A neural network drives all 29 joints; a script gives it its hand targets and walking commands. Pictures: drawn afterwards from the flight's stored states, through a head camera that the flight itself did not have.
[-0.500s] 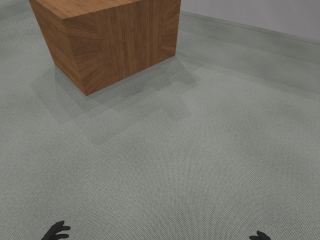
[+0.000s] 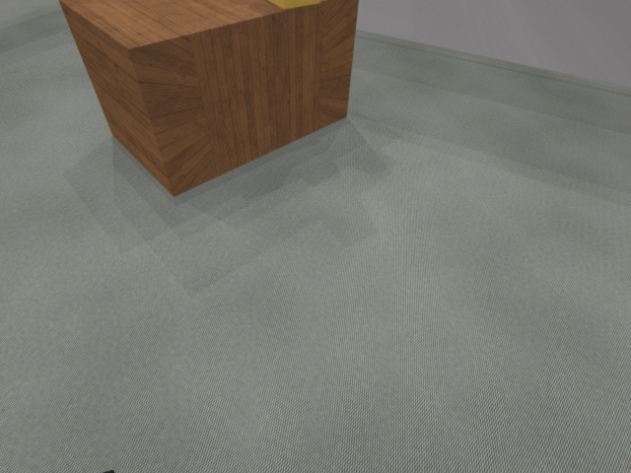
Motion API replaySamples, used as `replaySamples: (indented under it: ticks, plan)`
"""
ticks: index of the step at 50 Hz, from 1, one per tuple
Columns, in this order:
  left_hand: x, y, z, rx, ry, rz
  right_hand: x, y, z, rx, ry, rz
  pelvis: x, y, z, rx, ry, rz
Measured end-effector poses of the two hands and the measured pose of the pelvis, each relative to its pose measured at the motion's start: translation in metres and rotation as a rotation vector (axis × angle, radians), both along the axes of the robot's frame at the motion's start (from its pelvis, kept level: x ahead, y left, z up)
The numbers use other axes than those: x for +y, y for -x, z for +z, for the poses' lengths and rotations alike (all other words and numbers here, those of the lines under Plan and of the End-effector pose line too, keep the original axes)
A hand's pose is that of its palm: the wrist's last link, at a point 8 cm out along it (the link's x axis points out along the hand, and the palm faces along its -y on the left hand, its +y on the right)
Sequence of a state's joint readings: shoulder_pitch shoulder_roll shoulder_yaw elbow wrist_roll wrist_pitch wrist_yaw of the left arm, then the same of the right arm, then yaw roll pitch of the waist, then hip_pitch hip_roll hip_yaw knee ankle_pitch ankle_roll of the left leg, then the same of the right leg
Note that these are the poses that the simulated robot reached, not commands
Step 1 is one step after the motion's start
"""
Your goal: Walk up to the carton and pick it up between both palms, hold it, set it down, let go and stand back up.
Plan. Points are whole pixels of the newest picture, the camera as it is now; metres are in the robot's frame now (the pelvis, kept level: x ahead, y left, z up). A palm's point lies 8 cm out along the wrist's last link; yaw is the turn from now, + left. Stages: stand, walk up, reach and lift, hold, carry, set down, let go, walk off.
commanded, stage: walk up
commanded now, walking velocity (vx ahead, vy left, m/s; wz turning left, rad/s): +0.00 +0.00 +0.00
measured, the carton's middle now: out of the picture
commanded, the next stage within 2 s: none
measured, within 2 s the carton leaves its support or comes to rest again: neither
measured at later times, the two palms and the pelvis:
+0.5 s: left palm out of the picture +0.03 +0.37 -0.13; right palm (522, 472) +0.18 -0.26 -0.08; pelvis +0.03 +0.03 -0.03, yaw +12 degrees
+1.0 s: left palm (109, 344) +0.33 +0.33 -0.09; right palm (513, 322) +0.43 -0.35 -0.12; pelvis +0.27 -0.03 -0.07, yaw +17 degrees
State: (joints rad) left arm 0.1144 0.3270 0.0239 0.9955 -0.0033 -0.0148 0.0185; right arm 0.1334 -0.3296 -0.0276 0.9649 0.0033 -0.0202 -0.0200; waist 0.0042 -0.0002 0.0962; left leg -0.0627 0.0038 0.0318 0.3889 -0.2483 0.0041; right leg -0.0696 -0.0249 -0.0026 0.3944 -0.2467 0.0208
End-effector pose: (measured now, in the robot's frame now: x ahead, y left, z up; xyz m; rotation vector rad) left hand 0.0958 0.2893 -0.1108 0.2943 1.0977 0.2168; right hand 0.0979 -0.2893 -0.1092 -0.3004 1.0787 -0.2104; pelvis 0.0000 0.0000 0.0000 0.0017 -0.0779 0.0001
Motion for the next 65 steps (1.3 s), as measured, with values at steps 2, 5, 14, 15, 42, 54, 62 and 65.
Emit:
replaySamples:
  ticks: [2,5,14,15,42,54,62,65]
  plan:
    - [0.001,0.004,0.000,0.008,0.000,0.005,0.000,0.004,-0.001,0.010,0.000,-0.004,0.000,0.001,0.001,0.000,0.000,0.000]
    - [0.001,0.011,-0.001,0.020,0.000,0.010,0.000,0.010,-0.001,0.023,-0.001,-0.008,0.000,0.003,0.001,0.001,0.000,0.001]
    - [0.007,0.018,0.002,-0.038,0.005,0.017,0.001,0.024,-0.002,0.051,-0.008,0.040,-0.001,0.007,-0.002,0.022,0.008,0.053]
    - [0.011,0.017,0.003,-0.070,0.000,0.023,0.000,0.023,-0.002,0.058,-0.006,0.060,-0.001,0.006,-0.004,0.027,0.016,0.072]
    - [0.062,-0.162,0.030,-0.438,-0.039,0.023,-0.013,-0.179,0.030,-0.172,0.223,0.287,0.018,-0.161,-0.040,-0.042,-0.083,0.271]
    - [0.018,-0.226,0.014,-0.281,-0.172,0.185,-0.039,-0.414,-0.018,-0.200,0.131,0.421,-0.036,-0.305,-0.066,-0.029,0.013,0.344]
    - [0.001,-0.188,0.026,-0.128,-0.180,0.381,0.029,-0.536,0.007,-0.220,0.050,0.617,-0.035,-0.370,-0.037,-0.019,0.046,0.440]
    - [0.004,-0.186,0.024,-0.093,-0.177,0.428,0.057,-0.576,0.024,-0.249,0.038,0.683,-0.031,-0.396,-0.032,-0.011,0.048,0.475]
